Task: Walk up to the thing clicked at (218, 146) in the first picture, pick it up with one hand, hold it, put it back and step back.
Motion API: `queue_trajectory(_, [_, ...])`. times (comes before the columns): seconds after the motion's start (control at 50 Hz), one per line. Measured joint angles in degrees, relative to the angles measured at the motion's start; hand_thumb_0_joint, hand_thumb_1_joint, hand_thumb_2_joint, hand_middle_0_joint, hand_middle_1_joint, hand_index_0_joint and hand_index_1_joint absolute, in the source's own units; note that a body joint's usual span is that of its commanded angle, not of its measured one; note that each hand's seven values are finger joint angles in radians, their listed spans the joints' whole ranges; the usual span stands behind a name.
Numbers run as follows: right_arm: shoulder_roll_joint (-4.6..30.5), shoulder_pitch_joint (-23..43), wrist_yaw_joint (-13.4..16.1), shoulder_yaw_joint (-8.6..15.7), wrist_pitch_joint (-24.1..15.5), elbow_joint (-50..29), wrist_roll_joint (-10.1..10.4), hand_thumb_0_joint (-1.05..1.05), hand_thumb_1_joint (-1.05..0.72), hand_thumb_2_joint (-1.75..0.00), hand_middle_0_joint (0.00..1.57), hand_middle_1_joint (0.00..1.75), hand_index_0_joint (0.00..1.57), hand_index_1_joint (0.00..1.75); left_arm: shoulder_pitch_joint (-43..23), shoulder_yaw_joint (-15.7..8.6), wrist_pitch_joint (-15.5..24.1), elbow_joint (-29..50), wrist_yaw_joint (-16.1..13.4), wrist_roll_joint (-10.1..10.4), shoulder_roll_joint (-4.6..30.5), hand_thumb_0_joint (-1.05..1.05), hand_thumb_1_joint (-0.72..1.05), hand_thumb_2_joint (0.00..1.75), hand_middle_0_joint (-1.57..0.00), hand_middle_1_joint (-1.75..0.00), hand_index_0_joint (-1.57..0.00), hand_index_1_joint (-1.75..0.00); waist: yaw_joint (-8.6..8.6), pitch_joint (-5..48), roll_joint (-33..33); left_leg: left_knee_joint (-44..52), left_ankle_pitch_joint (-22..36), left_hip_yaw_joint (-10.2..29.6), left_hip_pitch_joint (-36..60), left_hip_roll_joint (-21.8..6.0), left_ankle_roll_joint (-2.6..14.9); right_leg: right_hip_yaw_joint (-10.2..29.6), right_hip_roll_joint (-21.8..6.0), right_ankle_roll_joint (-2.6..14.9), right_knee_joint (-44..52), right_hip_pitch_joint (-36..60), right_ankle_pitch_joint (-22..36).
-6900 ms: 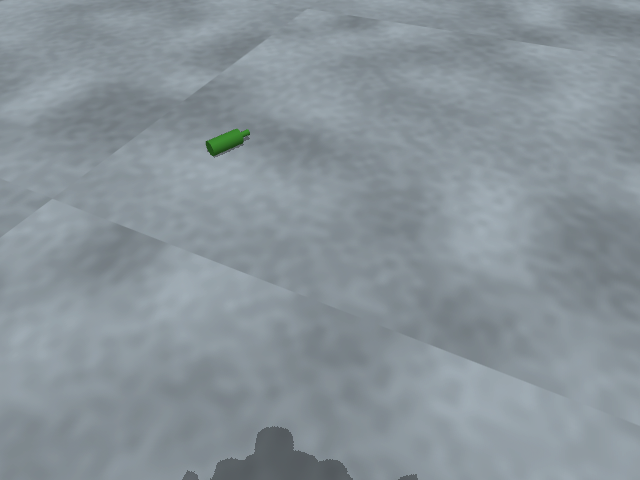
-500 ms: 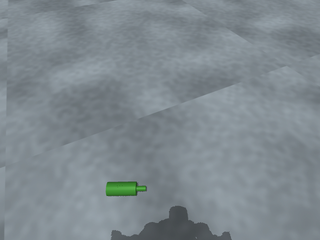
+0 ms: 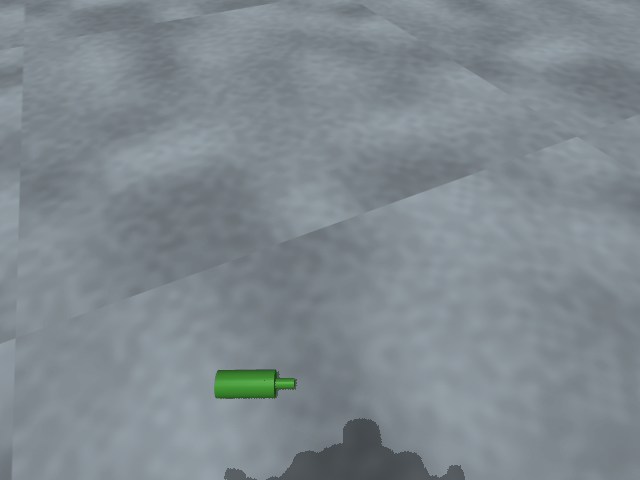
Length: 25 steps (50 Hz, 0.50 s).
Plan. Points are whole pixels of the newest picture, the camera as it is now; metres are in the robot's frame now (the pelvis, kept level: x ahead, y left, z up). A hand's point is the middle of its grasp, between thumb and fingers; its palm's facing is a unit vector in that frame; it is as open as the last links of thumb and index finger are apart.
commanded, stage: stand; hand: left
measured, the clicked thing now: (256, 383) +0.54 +0.22 -0.74
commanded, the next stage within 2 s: none
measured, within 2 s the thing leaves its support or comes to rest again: neither
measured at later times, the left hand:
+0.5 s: hand out of the picture +0.07 +0.24 -0.16, palm faces -0.02 -0.94 -0.33, open 7.4 cm
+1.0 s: hand out of the picture +0.07 +0.24 -0.16, palm faces -0.01 -0.94 -0.34, open 7.4 cm
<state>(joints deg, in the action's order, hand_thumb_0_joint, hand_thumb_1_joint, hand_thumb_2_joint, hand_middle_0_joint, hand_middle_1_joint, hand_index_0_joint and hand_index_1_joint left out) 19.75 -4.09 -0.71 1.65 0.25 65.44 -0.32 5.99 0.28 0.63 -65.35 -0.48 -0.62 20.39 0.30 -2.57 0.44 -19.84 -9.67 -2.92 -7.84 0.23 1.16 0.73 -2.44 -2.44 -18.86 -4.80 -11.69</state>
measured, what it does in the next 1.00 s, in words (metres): stands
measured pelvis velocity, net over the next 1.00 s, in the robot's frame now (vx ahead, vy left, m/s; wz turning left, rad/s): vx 0.00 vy -0.01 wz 0.01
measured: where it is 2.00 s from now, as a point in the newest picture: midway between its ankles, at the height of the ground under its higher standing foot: outside the picture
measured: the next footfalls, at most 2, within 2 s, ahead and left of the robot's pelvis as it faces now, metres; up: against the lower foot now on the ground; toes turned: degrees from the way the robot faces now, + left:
none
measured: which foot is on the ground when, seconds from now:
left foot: down 0.00-1.00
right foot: down 0.00-1.00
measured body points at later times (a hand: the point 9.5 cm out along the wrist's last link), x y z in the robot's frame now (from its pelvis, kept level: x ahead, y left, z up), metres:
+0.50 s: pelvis +0.00 -0.01 +0.00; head +0.01 -0.01 +0.45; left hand +0.08 +0.29 -0.13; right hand +0.08 -0.31 -0.13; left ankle +0.01 +0.10 -0.75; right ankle -0.01 -0.15 -0.75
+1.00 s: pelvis +0.00 -0.01 +0.00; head +0.01 -0.01 +0.45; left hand +0.07 +0.29 -0.13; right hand +0.08 -0.31 -0.13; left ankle +0.01 +0.10 -0.75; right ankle -0.01 -0.15 -0.75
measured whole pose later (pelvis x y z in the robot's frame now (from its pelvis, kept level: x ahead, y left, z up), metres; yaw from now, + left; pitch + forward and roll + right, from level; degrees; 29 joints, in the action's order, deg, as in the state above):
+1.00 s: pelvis +0.00 -0.01 +0.00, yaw +1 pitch -2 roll +0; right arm 19.7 -5.4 -0.2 0.1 -0.8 65.7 -0.3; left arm 7.1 0.0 0.2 -64.7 0.1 -0.6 20.2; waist 0.2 -2.6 0.1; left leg -18.2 -8.8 -2.0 -7.1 -0.7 0.2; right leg -0.2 -1.5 -1.5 -16.6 -3.5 -10.7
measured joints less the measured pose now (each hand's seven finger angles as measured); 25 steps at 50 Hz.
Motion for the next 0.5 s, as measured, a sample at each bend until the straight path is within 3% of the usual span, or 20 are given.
queue_trajectory(0.5, [0.1, -0.47, 0.47, -1.14, -0.81, 0.41, -0.01, 0.01, -0.9, -0.9, 0.2, 0.3, 0.2, 0.3, 0.28, -0.27, -0.37, 0.51, 0.58, 0.09, -0.4, 0.01, 0.9, 0.9, -0.2, -0.3, -0.2, -0.3, 0.22, -0.11, -0.55, 1.29, 0.85, 0.89, 0.45, -1.15, -1.01, -0.85, 1.23, 0.96, 2.83, 1.36, 1.44])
